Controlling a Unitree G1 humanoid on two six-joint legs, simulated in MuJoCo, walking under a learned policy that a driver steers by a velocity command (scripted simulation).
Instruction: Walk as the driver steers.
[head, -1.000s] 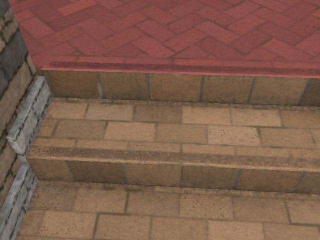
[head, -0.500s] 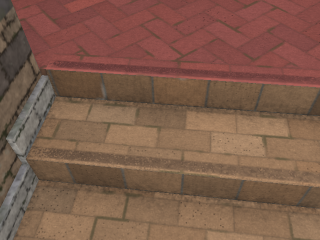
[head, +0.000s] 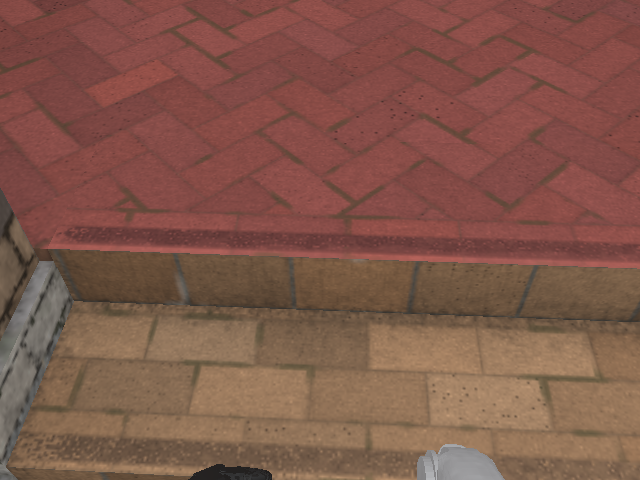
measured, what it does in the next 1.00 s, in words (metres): climbs: right foot 0.15 m higher, then left foot 0.15 m higher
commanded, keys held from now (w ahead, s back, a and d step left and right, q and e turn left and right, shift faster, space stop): w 0.62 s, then w+e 0.38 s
